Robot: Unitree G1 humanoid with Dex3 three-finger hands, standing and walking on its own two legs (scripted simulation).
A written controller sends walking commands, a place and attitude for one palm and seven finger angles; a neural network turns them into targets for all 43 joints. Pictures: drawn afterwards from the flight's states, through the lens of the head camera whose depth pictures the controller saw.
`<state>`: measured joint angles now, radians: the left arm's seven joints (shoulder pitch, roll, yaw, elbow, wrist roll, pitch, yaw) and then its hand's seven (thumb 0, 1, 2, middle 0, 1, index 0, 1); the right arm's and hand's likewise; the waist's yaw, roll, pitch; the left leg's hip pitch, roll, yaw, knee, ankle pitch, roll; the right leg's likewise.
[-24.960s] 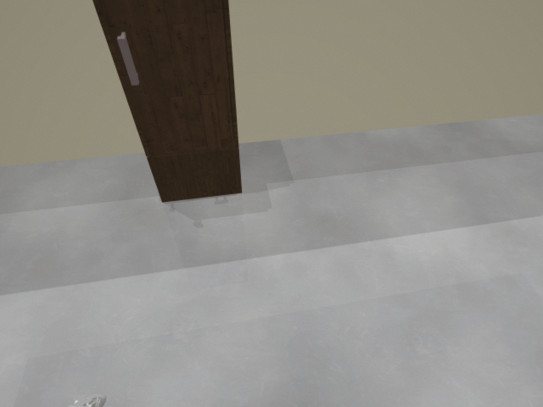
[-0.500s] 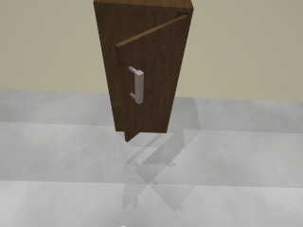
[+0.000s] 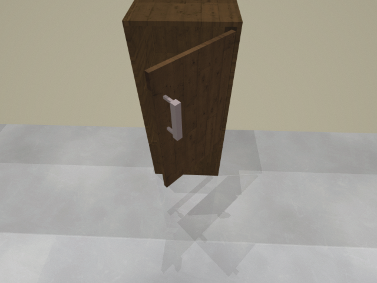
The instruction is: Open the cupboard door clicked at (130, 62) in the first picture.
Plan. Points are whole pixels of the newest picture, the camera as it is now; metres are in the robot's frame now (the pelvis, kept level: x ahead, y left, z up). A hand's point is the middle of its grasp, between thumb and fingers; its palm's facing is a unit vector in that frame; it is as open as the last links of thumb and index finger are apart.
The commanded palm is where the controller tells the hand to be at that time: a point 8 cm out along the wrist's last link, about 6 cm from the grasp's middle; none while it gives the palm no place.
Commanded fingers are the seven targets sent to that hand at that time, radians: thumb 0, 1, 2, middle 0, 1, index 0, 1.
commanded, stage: let the arm hang, fingers relaxed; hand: left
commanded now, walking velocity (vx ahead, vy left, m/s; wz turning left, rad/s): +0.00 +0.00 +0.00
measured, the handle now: (172, 118) +0.59 +0.09 -0.02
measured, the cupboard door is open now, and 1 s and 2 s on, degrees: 46 46 46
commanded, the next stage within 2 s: look to check the result in 0.28 s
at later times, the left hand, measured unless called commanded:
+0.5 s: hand out of the picture +0.01 +0.16 -0.18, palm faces +0.03 -0.98 -0.21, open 7.4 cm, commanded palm none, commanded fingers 0.00 0.90 0.90 -0.20 -0.30 -0.20 -0.30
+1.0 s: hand out of the picture +0.02 +0.16 -0.18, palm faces +0.04 -0.98 -0.21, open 7.4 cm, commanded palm none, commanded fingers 0.00 0.90 0.90 -0.20 -0.30 -0.20 -0.30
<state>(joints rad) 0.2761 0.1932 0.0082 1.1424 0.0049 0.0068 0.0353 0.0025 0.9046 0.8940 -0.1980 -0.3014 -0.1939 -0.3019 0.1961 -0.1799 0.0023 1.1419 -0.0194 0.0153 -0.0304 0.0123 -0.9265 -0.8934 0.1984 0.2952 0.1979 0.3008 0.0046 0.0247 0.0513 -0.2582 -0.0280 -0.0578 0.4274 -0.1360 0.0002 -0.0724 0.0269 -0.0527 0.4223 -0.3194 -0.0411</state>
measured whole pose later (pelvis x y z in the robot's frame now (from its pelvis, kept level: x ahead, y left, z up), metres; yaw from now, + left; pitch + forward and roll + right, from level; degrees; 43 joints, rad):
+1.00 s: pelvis +0.02 -0.01 +0.00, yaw -1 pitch -2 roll +1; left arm 0.28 0.15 0.02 1.13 0.00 0.00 0.04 0.00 0.90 0.89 -0.20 -0.30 -0.20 -0.30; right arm 0.22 -0.16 0.00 1.15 -0.02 0.00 -0.04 0.01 -0.91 -0.89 0.20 0.29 0.20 0.30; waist 0.00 0.00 0.06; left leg -0.23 -0.01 -0.05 0.43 -0.17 -0.02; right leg -0.03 0.04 -0.04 0.39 -0.33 -0.06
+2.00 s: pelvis -0.01 -0.02 -0.01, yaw -30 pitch +0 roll -1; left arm 0.15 0.25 0.08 0.88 0.02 0.06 -0.03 0.00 0.90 0.89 -0.20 -0.30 -0.19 -0.30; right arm 0.20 -0.21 -0.03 0.90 -0.04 0.01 -0.03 0.01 -0.91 -0.89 0.20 0.30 0.20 0.30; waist 0.02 0.01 0.11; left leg -0.25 0.13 0.05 0.56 -0.30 -0.07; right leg -0.41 0.01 -0.04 0.82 -0.46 0.03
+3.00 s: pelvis +0.04 -0.14 +0.00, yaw -66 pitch +1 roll -1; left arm 0.26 0.24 0.09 0.99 0.03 0.03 -0.05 0.01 0.90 0.89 -0.20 -0.30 -0.20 -0.30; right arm 0.25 -0.19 -0.02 0.90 -0.04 -0.08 -0.01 0.01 -0.91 -0.89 0.20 0.29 0.20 0.30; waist 0.01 -0.05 0.04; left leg -0.27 0.08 0.11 0.54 -0.29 0.00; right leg -0.48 -0.01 0.00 1.12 -0.40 -0.02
